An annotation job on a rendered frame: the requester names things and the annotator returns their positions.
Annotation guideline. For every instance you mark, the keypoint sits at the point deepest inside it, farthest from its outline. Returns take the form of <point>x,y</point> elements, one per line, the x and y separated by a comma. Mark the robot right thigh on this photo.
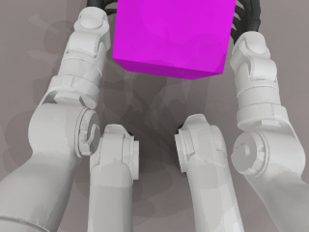
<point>214,200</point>

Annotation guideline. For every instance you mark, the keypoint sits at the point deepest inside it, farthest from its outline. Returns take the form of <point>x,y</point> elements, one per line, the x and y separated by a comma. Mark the right robot hand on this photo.
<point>249,17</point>

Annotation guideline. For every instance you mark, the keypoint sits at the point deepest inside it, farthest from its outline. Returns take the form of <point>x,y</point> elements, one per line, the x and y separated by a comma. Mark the carton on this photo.
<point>178,38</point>

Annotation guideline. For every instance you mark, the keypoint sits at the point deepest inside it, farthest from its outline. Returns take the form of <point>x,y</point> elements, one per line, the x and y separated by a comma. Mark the robot right upper arm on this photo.
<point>272,164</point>

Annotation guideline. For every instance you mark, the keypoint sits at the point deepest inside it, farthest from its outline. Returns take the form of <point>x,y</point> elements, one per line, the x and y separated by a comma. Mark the left robot shin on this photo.
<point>112,128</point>

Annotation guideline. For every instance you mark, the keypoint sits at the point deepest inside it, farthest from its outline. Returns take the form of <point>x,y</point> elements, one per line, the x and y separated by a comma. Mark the robot right forearm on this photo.
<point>257,87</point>

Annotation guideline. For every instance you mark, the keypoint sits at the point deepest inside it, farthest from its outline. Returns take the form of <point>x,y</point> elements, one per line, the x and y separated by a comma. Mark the robot left forearm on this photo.
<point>82,64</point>

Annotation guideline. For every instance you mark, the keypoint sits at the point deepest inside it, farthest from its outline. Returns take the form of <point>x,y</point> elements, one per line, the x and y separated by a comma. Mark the robot left upper arm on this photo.
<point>34,197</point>

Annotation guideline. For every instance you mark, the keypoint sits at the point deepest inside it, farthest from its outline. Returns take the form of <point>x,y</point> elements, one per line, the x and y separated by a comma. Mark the left robot hand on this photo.
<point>101,4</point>

